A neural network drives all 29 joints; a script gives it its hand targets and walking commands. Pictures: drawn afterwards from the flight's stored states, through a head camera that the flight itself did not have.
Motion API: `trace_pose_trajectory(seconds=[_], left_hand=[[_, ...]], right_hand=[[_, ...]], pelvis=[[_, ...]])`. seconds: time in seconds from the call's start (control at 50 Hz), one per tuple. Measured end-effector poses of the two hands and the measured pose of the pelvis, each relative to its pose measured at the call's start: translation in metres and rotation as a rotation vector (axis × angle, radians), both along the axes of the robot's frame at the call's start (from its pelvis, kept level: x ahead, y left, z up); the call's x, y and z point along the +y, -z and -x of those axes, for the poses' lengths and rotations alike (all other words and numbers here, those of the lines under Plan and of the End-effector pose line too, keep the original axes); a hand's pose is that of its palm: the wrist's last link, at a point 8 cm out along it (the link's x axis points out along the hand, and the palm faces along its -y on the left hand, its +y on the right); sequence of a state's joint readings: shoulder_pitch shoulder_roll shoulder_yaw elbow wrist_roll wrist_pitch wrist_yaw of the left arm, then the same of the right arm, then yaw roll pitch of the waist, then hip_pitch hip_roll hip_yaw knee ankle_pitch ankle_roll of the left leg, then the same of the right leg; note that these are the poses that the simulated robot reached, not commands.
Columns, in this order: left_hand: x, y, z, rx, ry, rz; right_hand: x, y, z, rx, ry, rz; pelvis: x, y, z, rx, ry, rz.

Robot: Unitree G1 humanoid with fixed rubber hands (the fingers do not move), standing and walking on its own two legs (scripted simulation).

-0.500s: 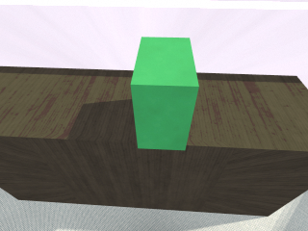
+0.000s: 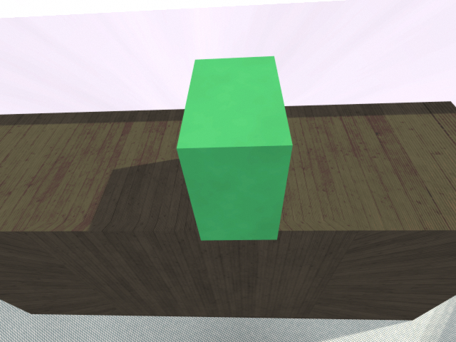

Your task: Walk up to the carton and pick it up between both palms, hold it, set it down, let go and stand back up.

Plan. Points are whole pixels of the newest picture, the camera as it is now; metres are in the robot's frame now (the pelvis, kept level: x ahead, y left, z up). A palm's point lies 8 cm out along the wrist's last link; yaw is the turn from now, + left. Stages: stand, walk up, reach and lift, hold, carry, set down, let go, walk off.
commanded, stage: walk up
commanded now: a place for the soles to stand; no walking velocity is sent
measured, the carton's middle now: (236, 150) +0.48 -0.01 +0.08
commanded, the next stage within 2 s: none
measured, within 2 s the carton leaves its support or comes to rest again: neither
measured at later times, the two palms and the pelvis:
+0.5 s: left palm out of the picture +0.03 +0.27 -0.13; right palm out of the picture +0.03 -0.24 -0.12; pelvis +0.00 +0.02 +0.01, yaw -2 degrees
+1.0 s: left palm out of the picture +0.05 +0.27 -0.13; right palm out of the picture -0.02 -0.22 -0.13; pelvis +0.02 +0.03 +0.01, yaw -4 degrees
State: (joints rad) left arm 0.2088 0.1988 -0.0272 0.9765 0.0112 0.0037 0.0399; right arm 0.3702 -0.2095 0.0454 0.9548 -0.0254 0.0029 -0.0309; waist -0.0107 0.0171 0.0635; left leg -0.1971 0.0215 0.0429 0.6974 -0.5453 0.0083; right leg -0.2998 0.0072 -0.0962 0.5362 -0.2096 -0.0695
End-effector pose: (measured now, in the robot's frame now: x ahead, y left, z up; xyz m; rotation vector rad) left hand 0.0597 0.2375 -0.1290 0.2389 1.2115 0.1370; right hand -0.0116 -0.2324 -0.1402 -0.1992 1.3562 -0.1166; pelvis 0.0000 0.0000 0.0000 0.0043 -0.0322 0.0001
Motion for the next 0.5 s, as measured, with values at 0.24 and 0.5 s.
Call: trace_pose_trajectory(seconds=[0.24,0.5], left_hand=[[0.026,0.005,0.034,0.104,-0.019,0.014],[0.036,0.001,0.033,0.117,-0.001,-0.008]], right_hand=[[-0.002,-0.017,-0.026,-0.089,-0.007,0.055],[-0.008,-0.017,-0.043,-0.118,-0.009,0.064]], pelvis=[[0.014,-0.005,0.002,-0.004,0.010,0.001],[0.015,-0.005,-0.002,0.010,0.026,-0.003]])
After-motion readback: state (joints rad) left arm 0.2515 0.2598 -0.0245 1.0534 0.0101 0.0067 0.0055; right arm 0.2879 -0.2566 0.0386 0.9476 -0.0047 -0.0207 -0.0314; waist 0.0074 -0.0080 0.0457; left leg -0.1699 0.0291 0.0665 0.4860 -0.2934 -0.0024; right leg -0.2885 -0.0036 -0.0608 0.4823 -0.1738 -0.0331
